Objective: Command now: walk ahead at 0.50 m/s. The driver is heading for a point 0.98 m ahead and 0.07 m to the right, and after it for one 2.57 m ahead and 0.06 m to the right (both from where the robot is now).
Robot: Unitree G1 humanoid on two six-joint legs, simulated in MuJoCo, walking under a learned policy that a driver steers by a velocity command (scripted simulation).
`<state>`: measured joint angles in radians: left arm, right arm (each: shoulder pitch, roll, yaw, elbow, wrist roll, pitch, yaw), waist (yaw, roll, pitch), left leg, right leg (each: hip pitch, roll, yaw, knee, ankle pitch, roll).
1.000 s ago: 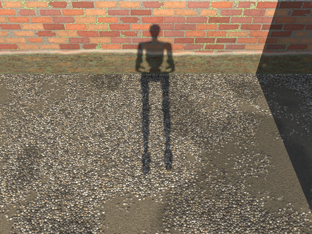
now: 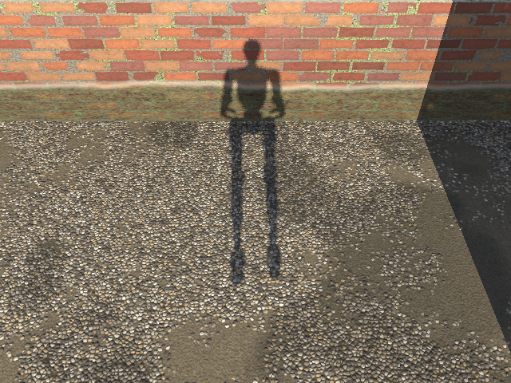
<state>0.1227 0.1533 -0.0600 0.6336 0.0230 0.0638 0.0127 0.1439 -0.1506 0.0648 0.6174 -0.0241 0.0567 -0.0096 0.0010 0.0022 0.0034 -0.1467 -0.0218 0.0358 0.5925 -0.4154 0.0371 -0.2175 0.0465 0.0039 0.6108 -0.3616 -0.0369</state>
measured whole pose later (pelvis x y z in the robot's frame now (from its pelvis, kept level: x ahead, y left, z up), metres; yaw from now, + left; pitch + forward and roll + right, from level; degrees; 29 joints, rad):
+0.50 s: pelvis +0.00 +0.00 +0.00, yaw +0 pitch -2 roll +0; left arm 0.12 0.15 -0.07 0.64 0.02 0.06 0.01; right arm 0.14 -0.15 0.07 0.62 -0.02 0.06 -0.01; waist 0.00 0.00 0.00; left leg -0.14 -0.02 0.03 0.58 -0.41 0.03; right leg -0.21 0.05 0.00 0.61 -0.36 -0.04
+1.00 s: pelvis +0.00 +0.00 +0.02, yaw +0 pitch +0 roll +0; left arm 0.16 0.18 -0.05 0.70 0.01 0.06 0.01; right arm 0.19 -0.18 0.04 0.71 -0.01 0.06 -0.01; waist 0.00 0.00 0.02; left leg -0.09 -0.02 0.03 0.40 -0.30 0.03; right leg -0.16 0.05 0.01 0.42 -0.25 -0.04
